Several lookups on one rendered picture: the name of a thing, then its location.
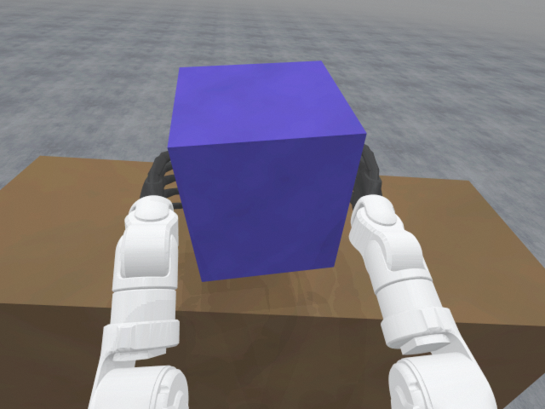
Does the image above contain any carton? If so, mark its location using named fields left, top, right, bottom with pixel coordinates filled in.
left=168, top=60, right=367, bottom=282

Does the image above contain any robot left upper arm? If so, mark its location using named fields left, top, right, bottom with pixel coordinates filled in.
left=89, top=366, right=189, bottom=409

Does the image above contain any left robot hand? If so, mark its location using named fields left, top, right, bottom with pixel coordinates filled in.
left=140, top=151, right=183, bottom=209

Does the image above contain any robot left forearm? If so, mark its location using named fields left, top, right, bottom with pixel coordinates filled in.
left=88, top=195, right=180, bottom=409

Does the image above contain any pedestal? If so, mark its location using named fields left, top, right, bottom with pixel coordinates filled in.
left=0, top=156, right=545, bottom=409

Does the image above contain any right robot hand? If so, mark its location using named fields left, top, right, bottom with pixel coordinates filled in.
left=350, top=144, right=382, bottom=209

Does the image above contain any robot right upper arm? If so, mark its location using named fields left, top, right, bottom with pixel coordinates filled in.
left=388, top=352, right=496, bottom=409

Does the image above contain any robot right forearm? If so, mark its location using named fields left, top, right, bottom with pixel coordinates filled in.
left=349, top=194, right=497, bottom=409

